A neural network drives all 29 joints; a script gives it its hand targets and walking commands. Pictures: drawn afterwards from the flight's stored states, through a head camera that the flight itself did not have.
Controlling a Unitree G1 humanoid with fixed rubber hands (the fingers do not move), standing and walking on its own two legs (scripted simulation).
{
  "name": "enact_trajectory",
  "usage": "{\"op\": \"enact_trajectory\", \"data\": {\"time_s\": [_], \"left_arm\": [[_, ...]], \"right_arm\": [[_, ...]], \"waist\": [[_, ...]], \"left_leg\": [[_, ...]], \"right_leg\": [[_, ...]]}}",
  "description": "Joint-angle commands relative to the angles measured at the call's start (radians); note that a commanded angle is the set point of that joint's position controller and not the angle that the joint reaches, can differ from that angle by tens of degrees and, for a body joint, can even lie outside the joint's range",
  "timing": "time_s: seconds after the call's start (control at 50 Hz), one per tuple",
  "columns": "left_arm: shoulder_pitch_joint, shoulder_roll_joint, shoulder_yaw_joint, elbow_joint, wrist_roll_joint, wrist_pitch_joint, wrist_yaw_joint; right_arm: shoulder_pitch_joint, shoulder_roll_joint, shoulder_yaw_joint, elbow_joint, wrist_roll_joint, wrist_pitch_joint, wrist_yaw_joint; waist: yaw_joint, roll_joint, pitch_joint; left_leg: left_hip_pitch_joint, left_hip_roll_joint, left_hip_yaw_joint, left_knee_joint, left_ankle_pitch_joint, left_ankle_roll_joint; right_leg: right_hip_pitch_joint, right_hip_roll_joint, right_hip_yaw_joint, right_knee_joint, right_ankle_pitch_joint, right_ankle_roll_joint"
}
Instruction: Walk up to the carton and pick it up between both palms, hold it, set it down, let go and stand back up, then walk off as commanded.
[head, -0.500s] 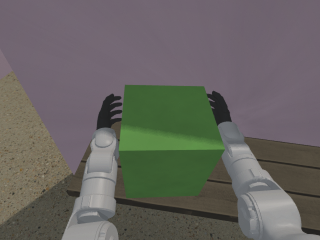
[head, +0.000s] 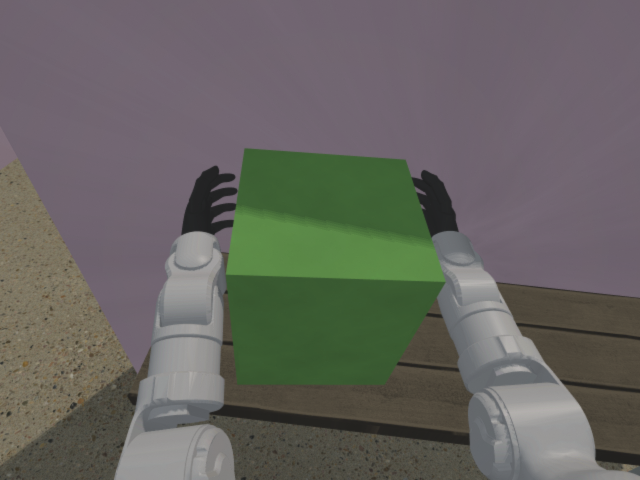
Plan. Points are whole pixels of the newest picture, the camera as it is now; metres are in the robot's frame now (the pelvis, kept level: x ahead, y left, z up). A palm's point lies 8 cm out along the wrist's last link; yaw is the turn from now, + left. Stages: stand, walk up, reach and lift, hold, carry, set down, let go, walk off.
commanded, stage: reach and lift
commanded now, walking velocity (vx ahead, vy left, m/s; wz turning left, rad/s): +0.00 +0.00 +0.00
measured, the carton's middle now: (319, 274) +0.37 +0.01 +0.08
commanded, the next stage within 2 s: hold in 1.54 s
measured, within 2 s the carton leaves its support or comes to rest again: neither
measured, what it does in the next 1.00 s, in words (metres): stands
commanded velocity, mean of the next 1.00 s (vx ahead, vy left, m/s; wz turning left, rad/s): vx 0.00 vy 0.00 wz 0.00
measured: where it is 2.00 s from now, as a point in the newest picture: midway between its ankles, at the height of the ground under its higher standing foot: outside the picture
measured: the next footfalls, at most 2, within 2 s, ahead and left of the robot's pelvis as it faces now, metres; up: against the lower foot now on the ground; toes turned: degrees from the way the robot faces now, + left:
none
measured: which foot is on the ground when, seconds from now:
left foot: down 0.00-1.00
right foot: down 0.00-1.00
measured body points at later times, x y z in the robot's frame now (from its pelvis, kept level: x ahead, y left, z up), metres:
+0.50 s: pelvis +0.00 +0.02 +0.00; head -0.04 +0.05 +0.44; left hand +0.38 +0.16 +0.19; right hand +0.39 -0.14 +0.18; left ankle +0.00 +0.15 -0.75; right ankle +0.02 -0.12 -0.75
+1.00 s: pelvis -0.01 +0.01 +0.00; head -0.06 +0.04 +0.44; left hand +0.38 +0.16 +0.23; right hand +0.38 -0.15 +0.20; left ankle +0.00 +0.15 -0.75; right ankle +0.02 -0.12 -0.75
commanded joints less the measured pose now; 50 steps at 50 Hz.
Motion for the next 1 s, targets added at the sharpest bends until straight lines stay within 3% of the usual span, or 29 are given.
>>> {"op": "enact_trajectory", "data": {"time_s": [0.0,0.04,0.18,0.22,0.28,0.32,0.38,0.4,0.42,0.56,0.66,0.74,0.88,0.98], "left_arm": [[-0.501,-0.486,-0.421,-0.098,-0.075,0.032,-0.129],[-0.477,-0.466,-0.403,-0.096,-0.051,0.062,-0.144],[-0.465,-0.463,-0.44,-0.187,-0.051,0.138,-0.178],[-0.473,-0.475,-0.46,-0.235,-0.056,0.156,-0.175],[-0.468,-0.47,-0.468,-0.27,-0.05,0.178,-0.176],[-0.441,-0.462,-0.451,-0.233,-0.039,0.202,-0.182],[-0.466,-0.48,-0.462,-0.26,-0.046,0.215,-0.188],[-0.484,-0.471,-0.468,-0.283,-0.049,0.219,-0.185],[-0.478,-0.48,-0.473,-0.267,-0.053,0.223,-0.185],[-0.508,-0.475,-0.478,-0.243,-0.071,0.229,-0.192],[-0.54,-0.444,-0.389,-0.128,-0.03,0.251,-0.223],[-0.62,-0.464,-0.399,-0.16,-0.054,0.238,-0.228],[-0.594,-0.453,-0.358,-0.088,-0.035,0.252,-0.247],[-0.614,-0.459,-0.384,-0.147,-0.054,0.249,-0.253]], "right_arm": [[-0.61,0.576,0.309,-0.332,0.068,-0.033,0.09],[-0.576,0.57,0.315,-0.323,0.077,-0.006,0.072],[-0.577,0.532,0.326,-0.402,0.117,0.042,0.046],[-0.573,0.52,0.334,-0.412,0.137,0.051,0.049],[-0.572,0.508,0.354,-0.43,0.157,0.067,0.047],[-0.566,0.501,0.345,-0.433,0.149,0.076,0.048],[-0.593,0.504,0.343,-0.459,0.152,0.076,0.051],[-0.606,0.509,0.353,-0.48,0.161,0.076,0.051],[-0.595,0.5,0.34,-0.463,0.164,0.079,0.053],[-0.649,0.54,0.372,-0.541,0.164,0.087,0.041],[-0.681,0.557,0.313,-0.467,0.124,0.116,0.039],[-0.696,0.584,0.32,-0.459,0.131,0.112,0.039],[-0.719,0.582,0.309,-0.456,0.13,0.12,0.021],[-0.725,0.613,0.373,-0.509,0.174,0.129,0.001]], "waist": [[-0.031,-0.012,-0.416],[-0.048,-0.021,-0.339],[-0.094,0.039,-0.286],[-0.101,0.072,-0.285],[-0.096,0.068,-0.273],[-0.1,0.071,-0.232],[-0.104,0.073,-0.248],[-0.091,0.069,-0.274],[-0.108,0.09,-0.259],[-0.096,0.033,-0.301],[-0.074,-0.004,-0.198],[-0.087,0.021,-0.268],[-0.091,0.015,-0.256],[-0.096,0.007,-0.297]], "left_leg": [[0.05,-0.107,0.06,0.005,0.254,0.027],[0.053,-0.11,0.054,-0.001,0.246,0.024],[0.11,-0.115,0.051,0.02,0.324,-0.005],[0.137,-0.109,0.045,0.026,0.362,-0.016],[0.166,-0.105,0.042,0.036,0.4,-0.025],[0.159,-0.101,0.045,0.02,0.36,-0.022],[0.152,-0.097,0.044,0.015,0.332,-0.017],[0.162,-0.097,0.049,0.016,0.341,-0.018],[0.152,-0.096,0.045,0.016,0.335,-0.023],[0.135,-0.108,0.054,0.011,0.292,-0.003],[0.047,-0.109,0.07,-0.057,0.051,0.039],[0.058,-0.117,0.081,-0.05,0.088,0.035],[0.065,-0.121,0.082,-0.042,0.113,0.037],[0.097,-0.13,0.078,-0.011,0.215,0.027]], "right_leg": [[0.279,0.05,0.009,0.02,0.255,0.036],[0.292,0.049,0.005,0.015,0.264,0.042],[0.275,0.065,-0.015,0.011,0.274,0.04],[0.254,0.072,-0.02,0.01,0.257,0.036],[0.242,0.082,-0.021,0.007,0.242,0.031],[0.221,0.08,-0.024,-0.003,0.187,0.026],[0.222,0.084,-0.032,-0.005,0.148,0.018],[0.226,0.084,-0.03,-0.003,0.152,0.02],[0.22,0.085,-0.029,-0.005,0.145,0.017],[0.239,0.08,-0.029,0.0,0.14,0.025],[0.223,0.056,-0.016,-0.027,-0.04,0.029],[0.235,0.055,-0.013,-0.012,0.006,0.031],[0.258,0.059,-0.012,-0.021,0.038,0.033],[0.298,0.065,-0.009,-0.002,0.164,0.044]]}}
